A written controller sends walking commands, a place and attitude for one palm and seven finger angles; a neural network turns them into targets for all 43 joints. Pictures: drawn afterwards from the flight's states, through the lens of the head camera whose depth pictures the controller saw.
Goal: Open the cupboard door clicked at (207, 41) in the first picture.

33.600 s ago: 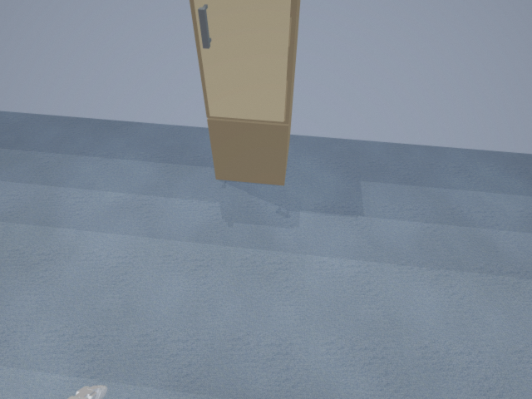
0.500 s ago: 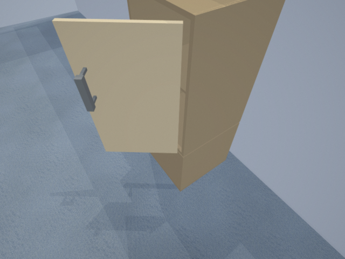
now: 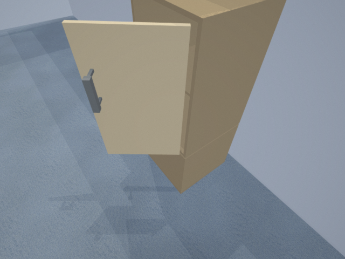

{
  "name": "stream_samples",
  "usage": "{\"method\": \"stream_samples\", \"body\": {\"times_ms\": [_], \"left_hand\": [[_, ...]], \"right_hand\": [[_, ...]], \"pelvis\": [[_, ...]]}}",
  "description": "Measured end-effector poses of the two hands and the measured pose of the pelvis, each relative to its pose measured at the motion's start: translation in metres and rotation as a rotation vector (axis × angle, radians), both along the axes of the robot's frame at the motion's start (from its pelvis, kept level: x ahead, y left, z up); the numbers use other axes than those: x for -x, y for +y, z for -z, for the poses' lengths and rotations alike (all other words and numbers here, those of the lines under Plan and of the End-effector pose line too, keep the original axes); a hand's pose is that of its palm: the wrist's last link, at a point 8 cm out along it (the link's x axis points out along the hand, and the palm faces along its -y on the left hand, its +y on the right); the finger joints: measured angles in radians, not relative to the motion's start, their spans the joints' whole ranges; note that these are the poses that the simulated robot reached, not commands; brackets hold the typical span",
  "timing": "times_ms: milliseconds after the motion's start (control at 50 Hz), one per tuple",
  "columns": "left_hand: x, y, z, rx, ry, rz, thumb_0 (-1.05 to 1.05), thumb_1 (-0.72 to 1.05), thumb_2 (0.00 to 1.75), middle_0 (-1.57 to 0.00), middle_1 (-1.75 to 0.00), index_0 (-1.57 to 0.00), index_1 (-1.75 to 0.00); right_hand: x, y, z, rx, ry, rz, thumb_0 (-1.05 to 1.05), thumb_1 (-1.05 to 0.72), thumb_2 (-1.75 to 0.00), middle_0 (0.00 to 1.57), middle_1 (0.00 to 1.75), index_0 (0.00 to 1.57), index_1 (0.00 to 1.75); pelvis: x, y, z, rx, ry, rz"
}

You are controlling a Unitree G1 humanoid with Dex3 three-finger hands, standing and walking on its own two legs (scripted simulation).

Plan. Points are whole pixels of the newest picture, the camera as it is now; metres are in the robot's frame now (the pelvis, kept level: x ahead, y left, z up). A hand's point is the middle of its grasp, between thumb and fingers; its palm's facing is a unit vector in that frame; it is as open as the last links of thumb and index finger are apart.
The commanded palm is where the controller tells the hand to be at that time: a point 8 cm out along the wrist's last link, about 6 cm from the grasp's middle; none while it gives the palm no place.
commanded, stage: shuffle to correct the standing spot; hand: left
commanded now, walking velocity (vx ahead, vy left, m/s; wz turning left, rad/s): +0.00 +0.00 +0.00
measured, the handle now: (94, 91) +0.58 +0.29 +0.05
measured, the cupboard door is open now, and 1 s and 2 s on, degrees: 53 53 53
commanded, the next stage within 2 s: come to a stop and stand still in 0.28 s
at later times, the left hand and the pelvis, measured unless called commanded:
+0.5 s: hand out of the picture +0.04 +0.22 -0.18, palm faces +0.04 -0.98 -0.19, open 7.4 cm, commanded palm none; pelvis +0.04 +0.04 +0.00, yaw +1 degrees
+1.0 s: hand out of the picture +0.11 +0.19 -0.17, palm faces +0.05 -0.98 -0.21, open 7.2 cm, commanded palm none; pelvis +0.06 +0.01 +0.00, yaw +2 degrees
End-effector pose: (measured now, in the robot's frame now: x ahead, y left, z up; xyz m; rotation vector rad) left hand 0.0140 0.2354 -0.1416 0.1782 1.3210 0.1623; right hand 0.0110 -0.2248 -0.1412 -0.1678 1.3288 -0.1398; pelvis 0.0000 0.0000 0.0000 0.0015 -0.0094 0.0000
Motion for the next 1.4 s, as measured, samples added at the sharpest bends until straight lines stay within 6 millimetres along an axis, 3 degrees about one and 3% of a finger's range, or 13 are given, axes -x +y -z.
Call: {"method": "stream_samples", "body": {"times_ms": [220,380,500,620,720,800,960,1240,1400], "left_hand": [[0.018,-0.001,0.007,0.028,0.053,-0.032,0.01,0.91,0.89,-0.20,-0.30,-0.20,-0.30],[0.029,0.022,0.019,0.044,0.135,-0.088,0.01,0.90,0.89,-0.20,-0.30,-0.20,-0.30],[-0.016,0.035,0.006,0.033,0.087,-0.047,0.01,0.91,0.89,-0.20,-0.30,-0.20,-0.30],[-0.072,0.031,-0.003,0.017,-0.035,-0.029,0.01,0.92,0.90,-0.20,-0.30,-0.20,-0.30],[-0.101,0.020,-0.004,0.000,-0.100,-0.003,0.01,0.92,0.90,-0.20,-0.30,-0.20,-0.30],[-0.105,0.009,-0.006,0.005,-0.106,0.025,0.01,0.91,0.89,-0.20,-0.30,-0.20,-0.30],[-0.094,0.000,-0.006,0.012,-0.090,-0.010,0.00,0.93,0.89,-0.20,-0.30,-0.20,-0.30],[-0.021,-0.022,-0.002,0.039,0.080,-0.064,0.01,0.92,0.89,-0.20,-0.30,-0.20,-0.30],[0.000,-0.042,0.000,0.075,0.122,-0.090,0.01,0.91,0.89,-0.20,-0.30,-0.20,-0.30]], "right_hand": [[0.008,0.005,0.005,-0.007,0.061,-0.006,0.01,-0.91,-0.90,0.20,0.30,0.20,0.30],[-0.027,0.018,0.000,0.044,0.018,-0.032,0.01,-0.91,-0.90,0.20,0.30,0.19,0.30],[-0.033,0.040,-0.007,0.022,0.007,-0.014,0.00,-0.91,-0.90,0.20,0.30,0.19,0.30],[-0.033,0.058,-0.001,-0.031,0.054,-0.011,0.00,-0.91,-0.90,0.20,0.30,0.20,0.30],[-0.034,0.052,0.013,-0.056,0.076,0.019,0.01,-0.92,-0.90,0.20,0.30,0.20,0.30],[-0.038,0.041,0.014,-0.058,0.062,0.049,0.01,-0.92,-0.90,0.20,0.30,0.20,0.30],[-0.041,0.025,0.003,-0.037,0.060,0.017,0.01,-0.92,-0.90,0.20,0.30,0.19,0.30],[-0.041,0.009,0.000,-0.034,0.082,-0.015,0.00,-0.91,-0.90,0.20,0.30,0.19,0.30],[-0.035,0.008,0.000,-0.038,0.103,-0.024,0.00,-0.91,-0.90,0.20,0.30,0.19,0.30]], "pelvis": [[-0.004,0.007,0.005,0.008,0.007,-0.016],[-0.026,0.032,0.011,0.000,0.003,-0.017],[-0.037,0.040,-0.001,-0.002,0.013,-0.012],[-0.045,0.039,-0.004,-0.008,0.008,-0.033],[-0.052,0.029,0.003,-0.025,-0.003,-0.025],[-0.054,0.023,0.003,-0.013,-0.001,-0.022],[-0.057,0.009,-0.003,-0.012,0.000,-0.025],[-0.057,-0.005,-0.007,-0.008,-0.006,-0.034],[-0.056,-0.010,-0.007,-0.007,-0.006,-0.041]]}}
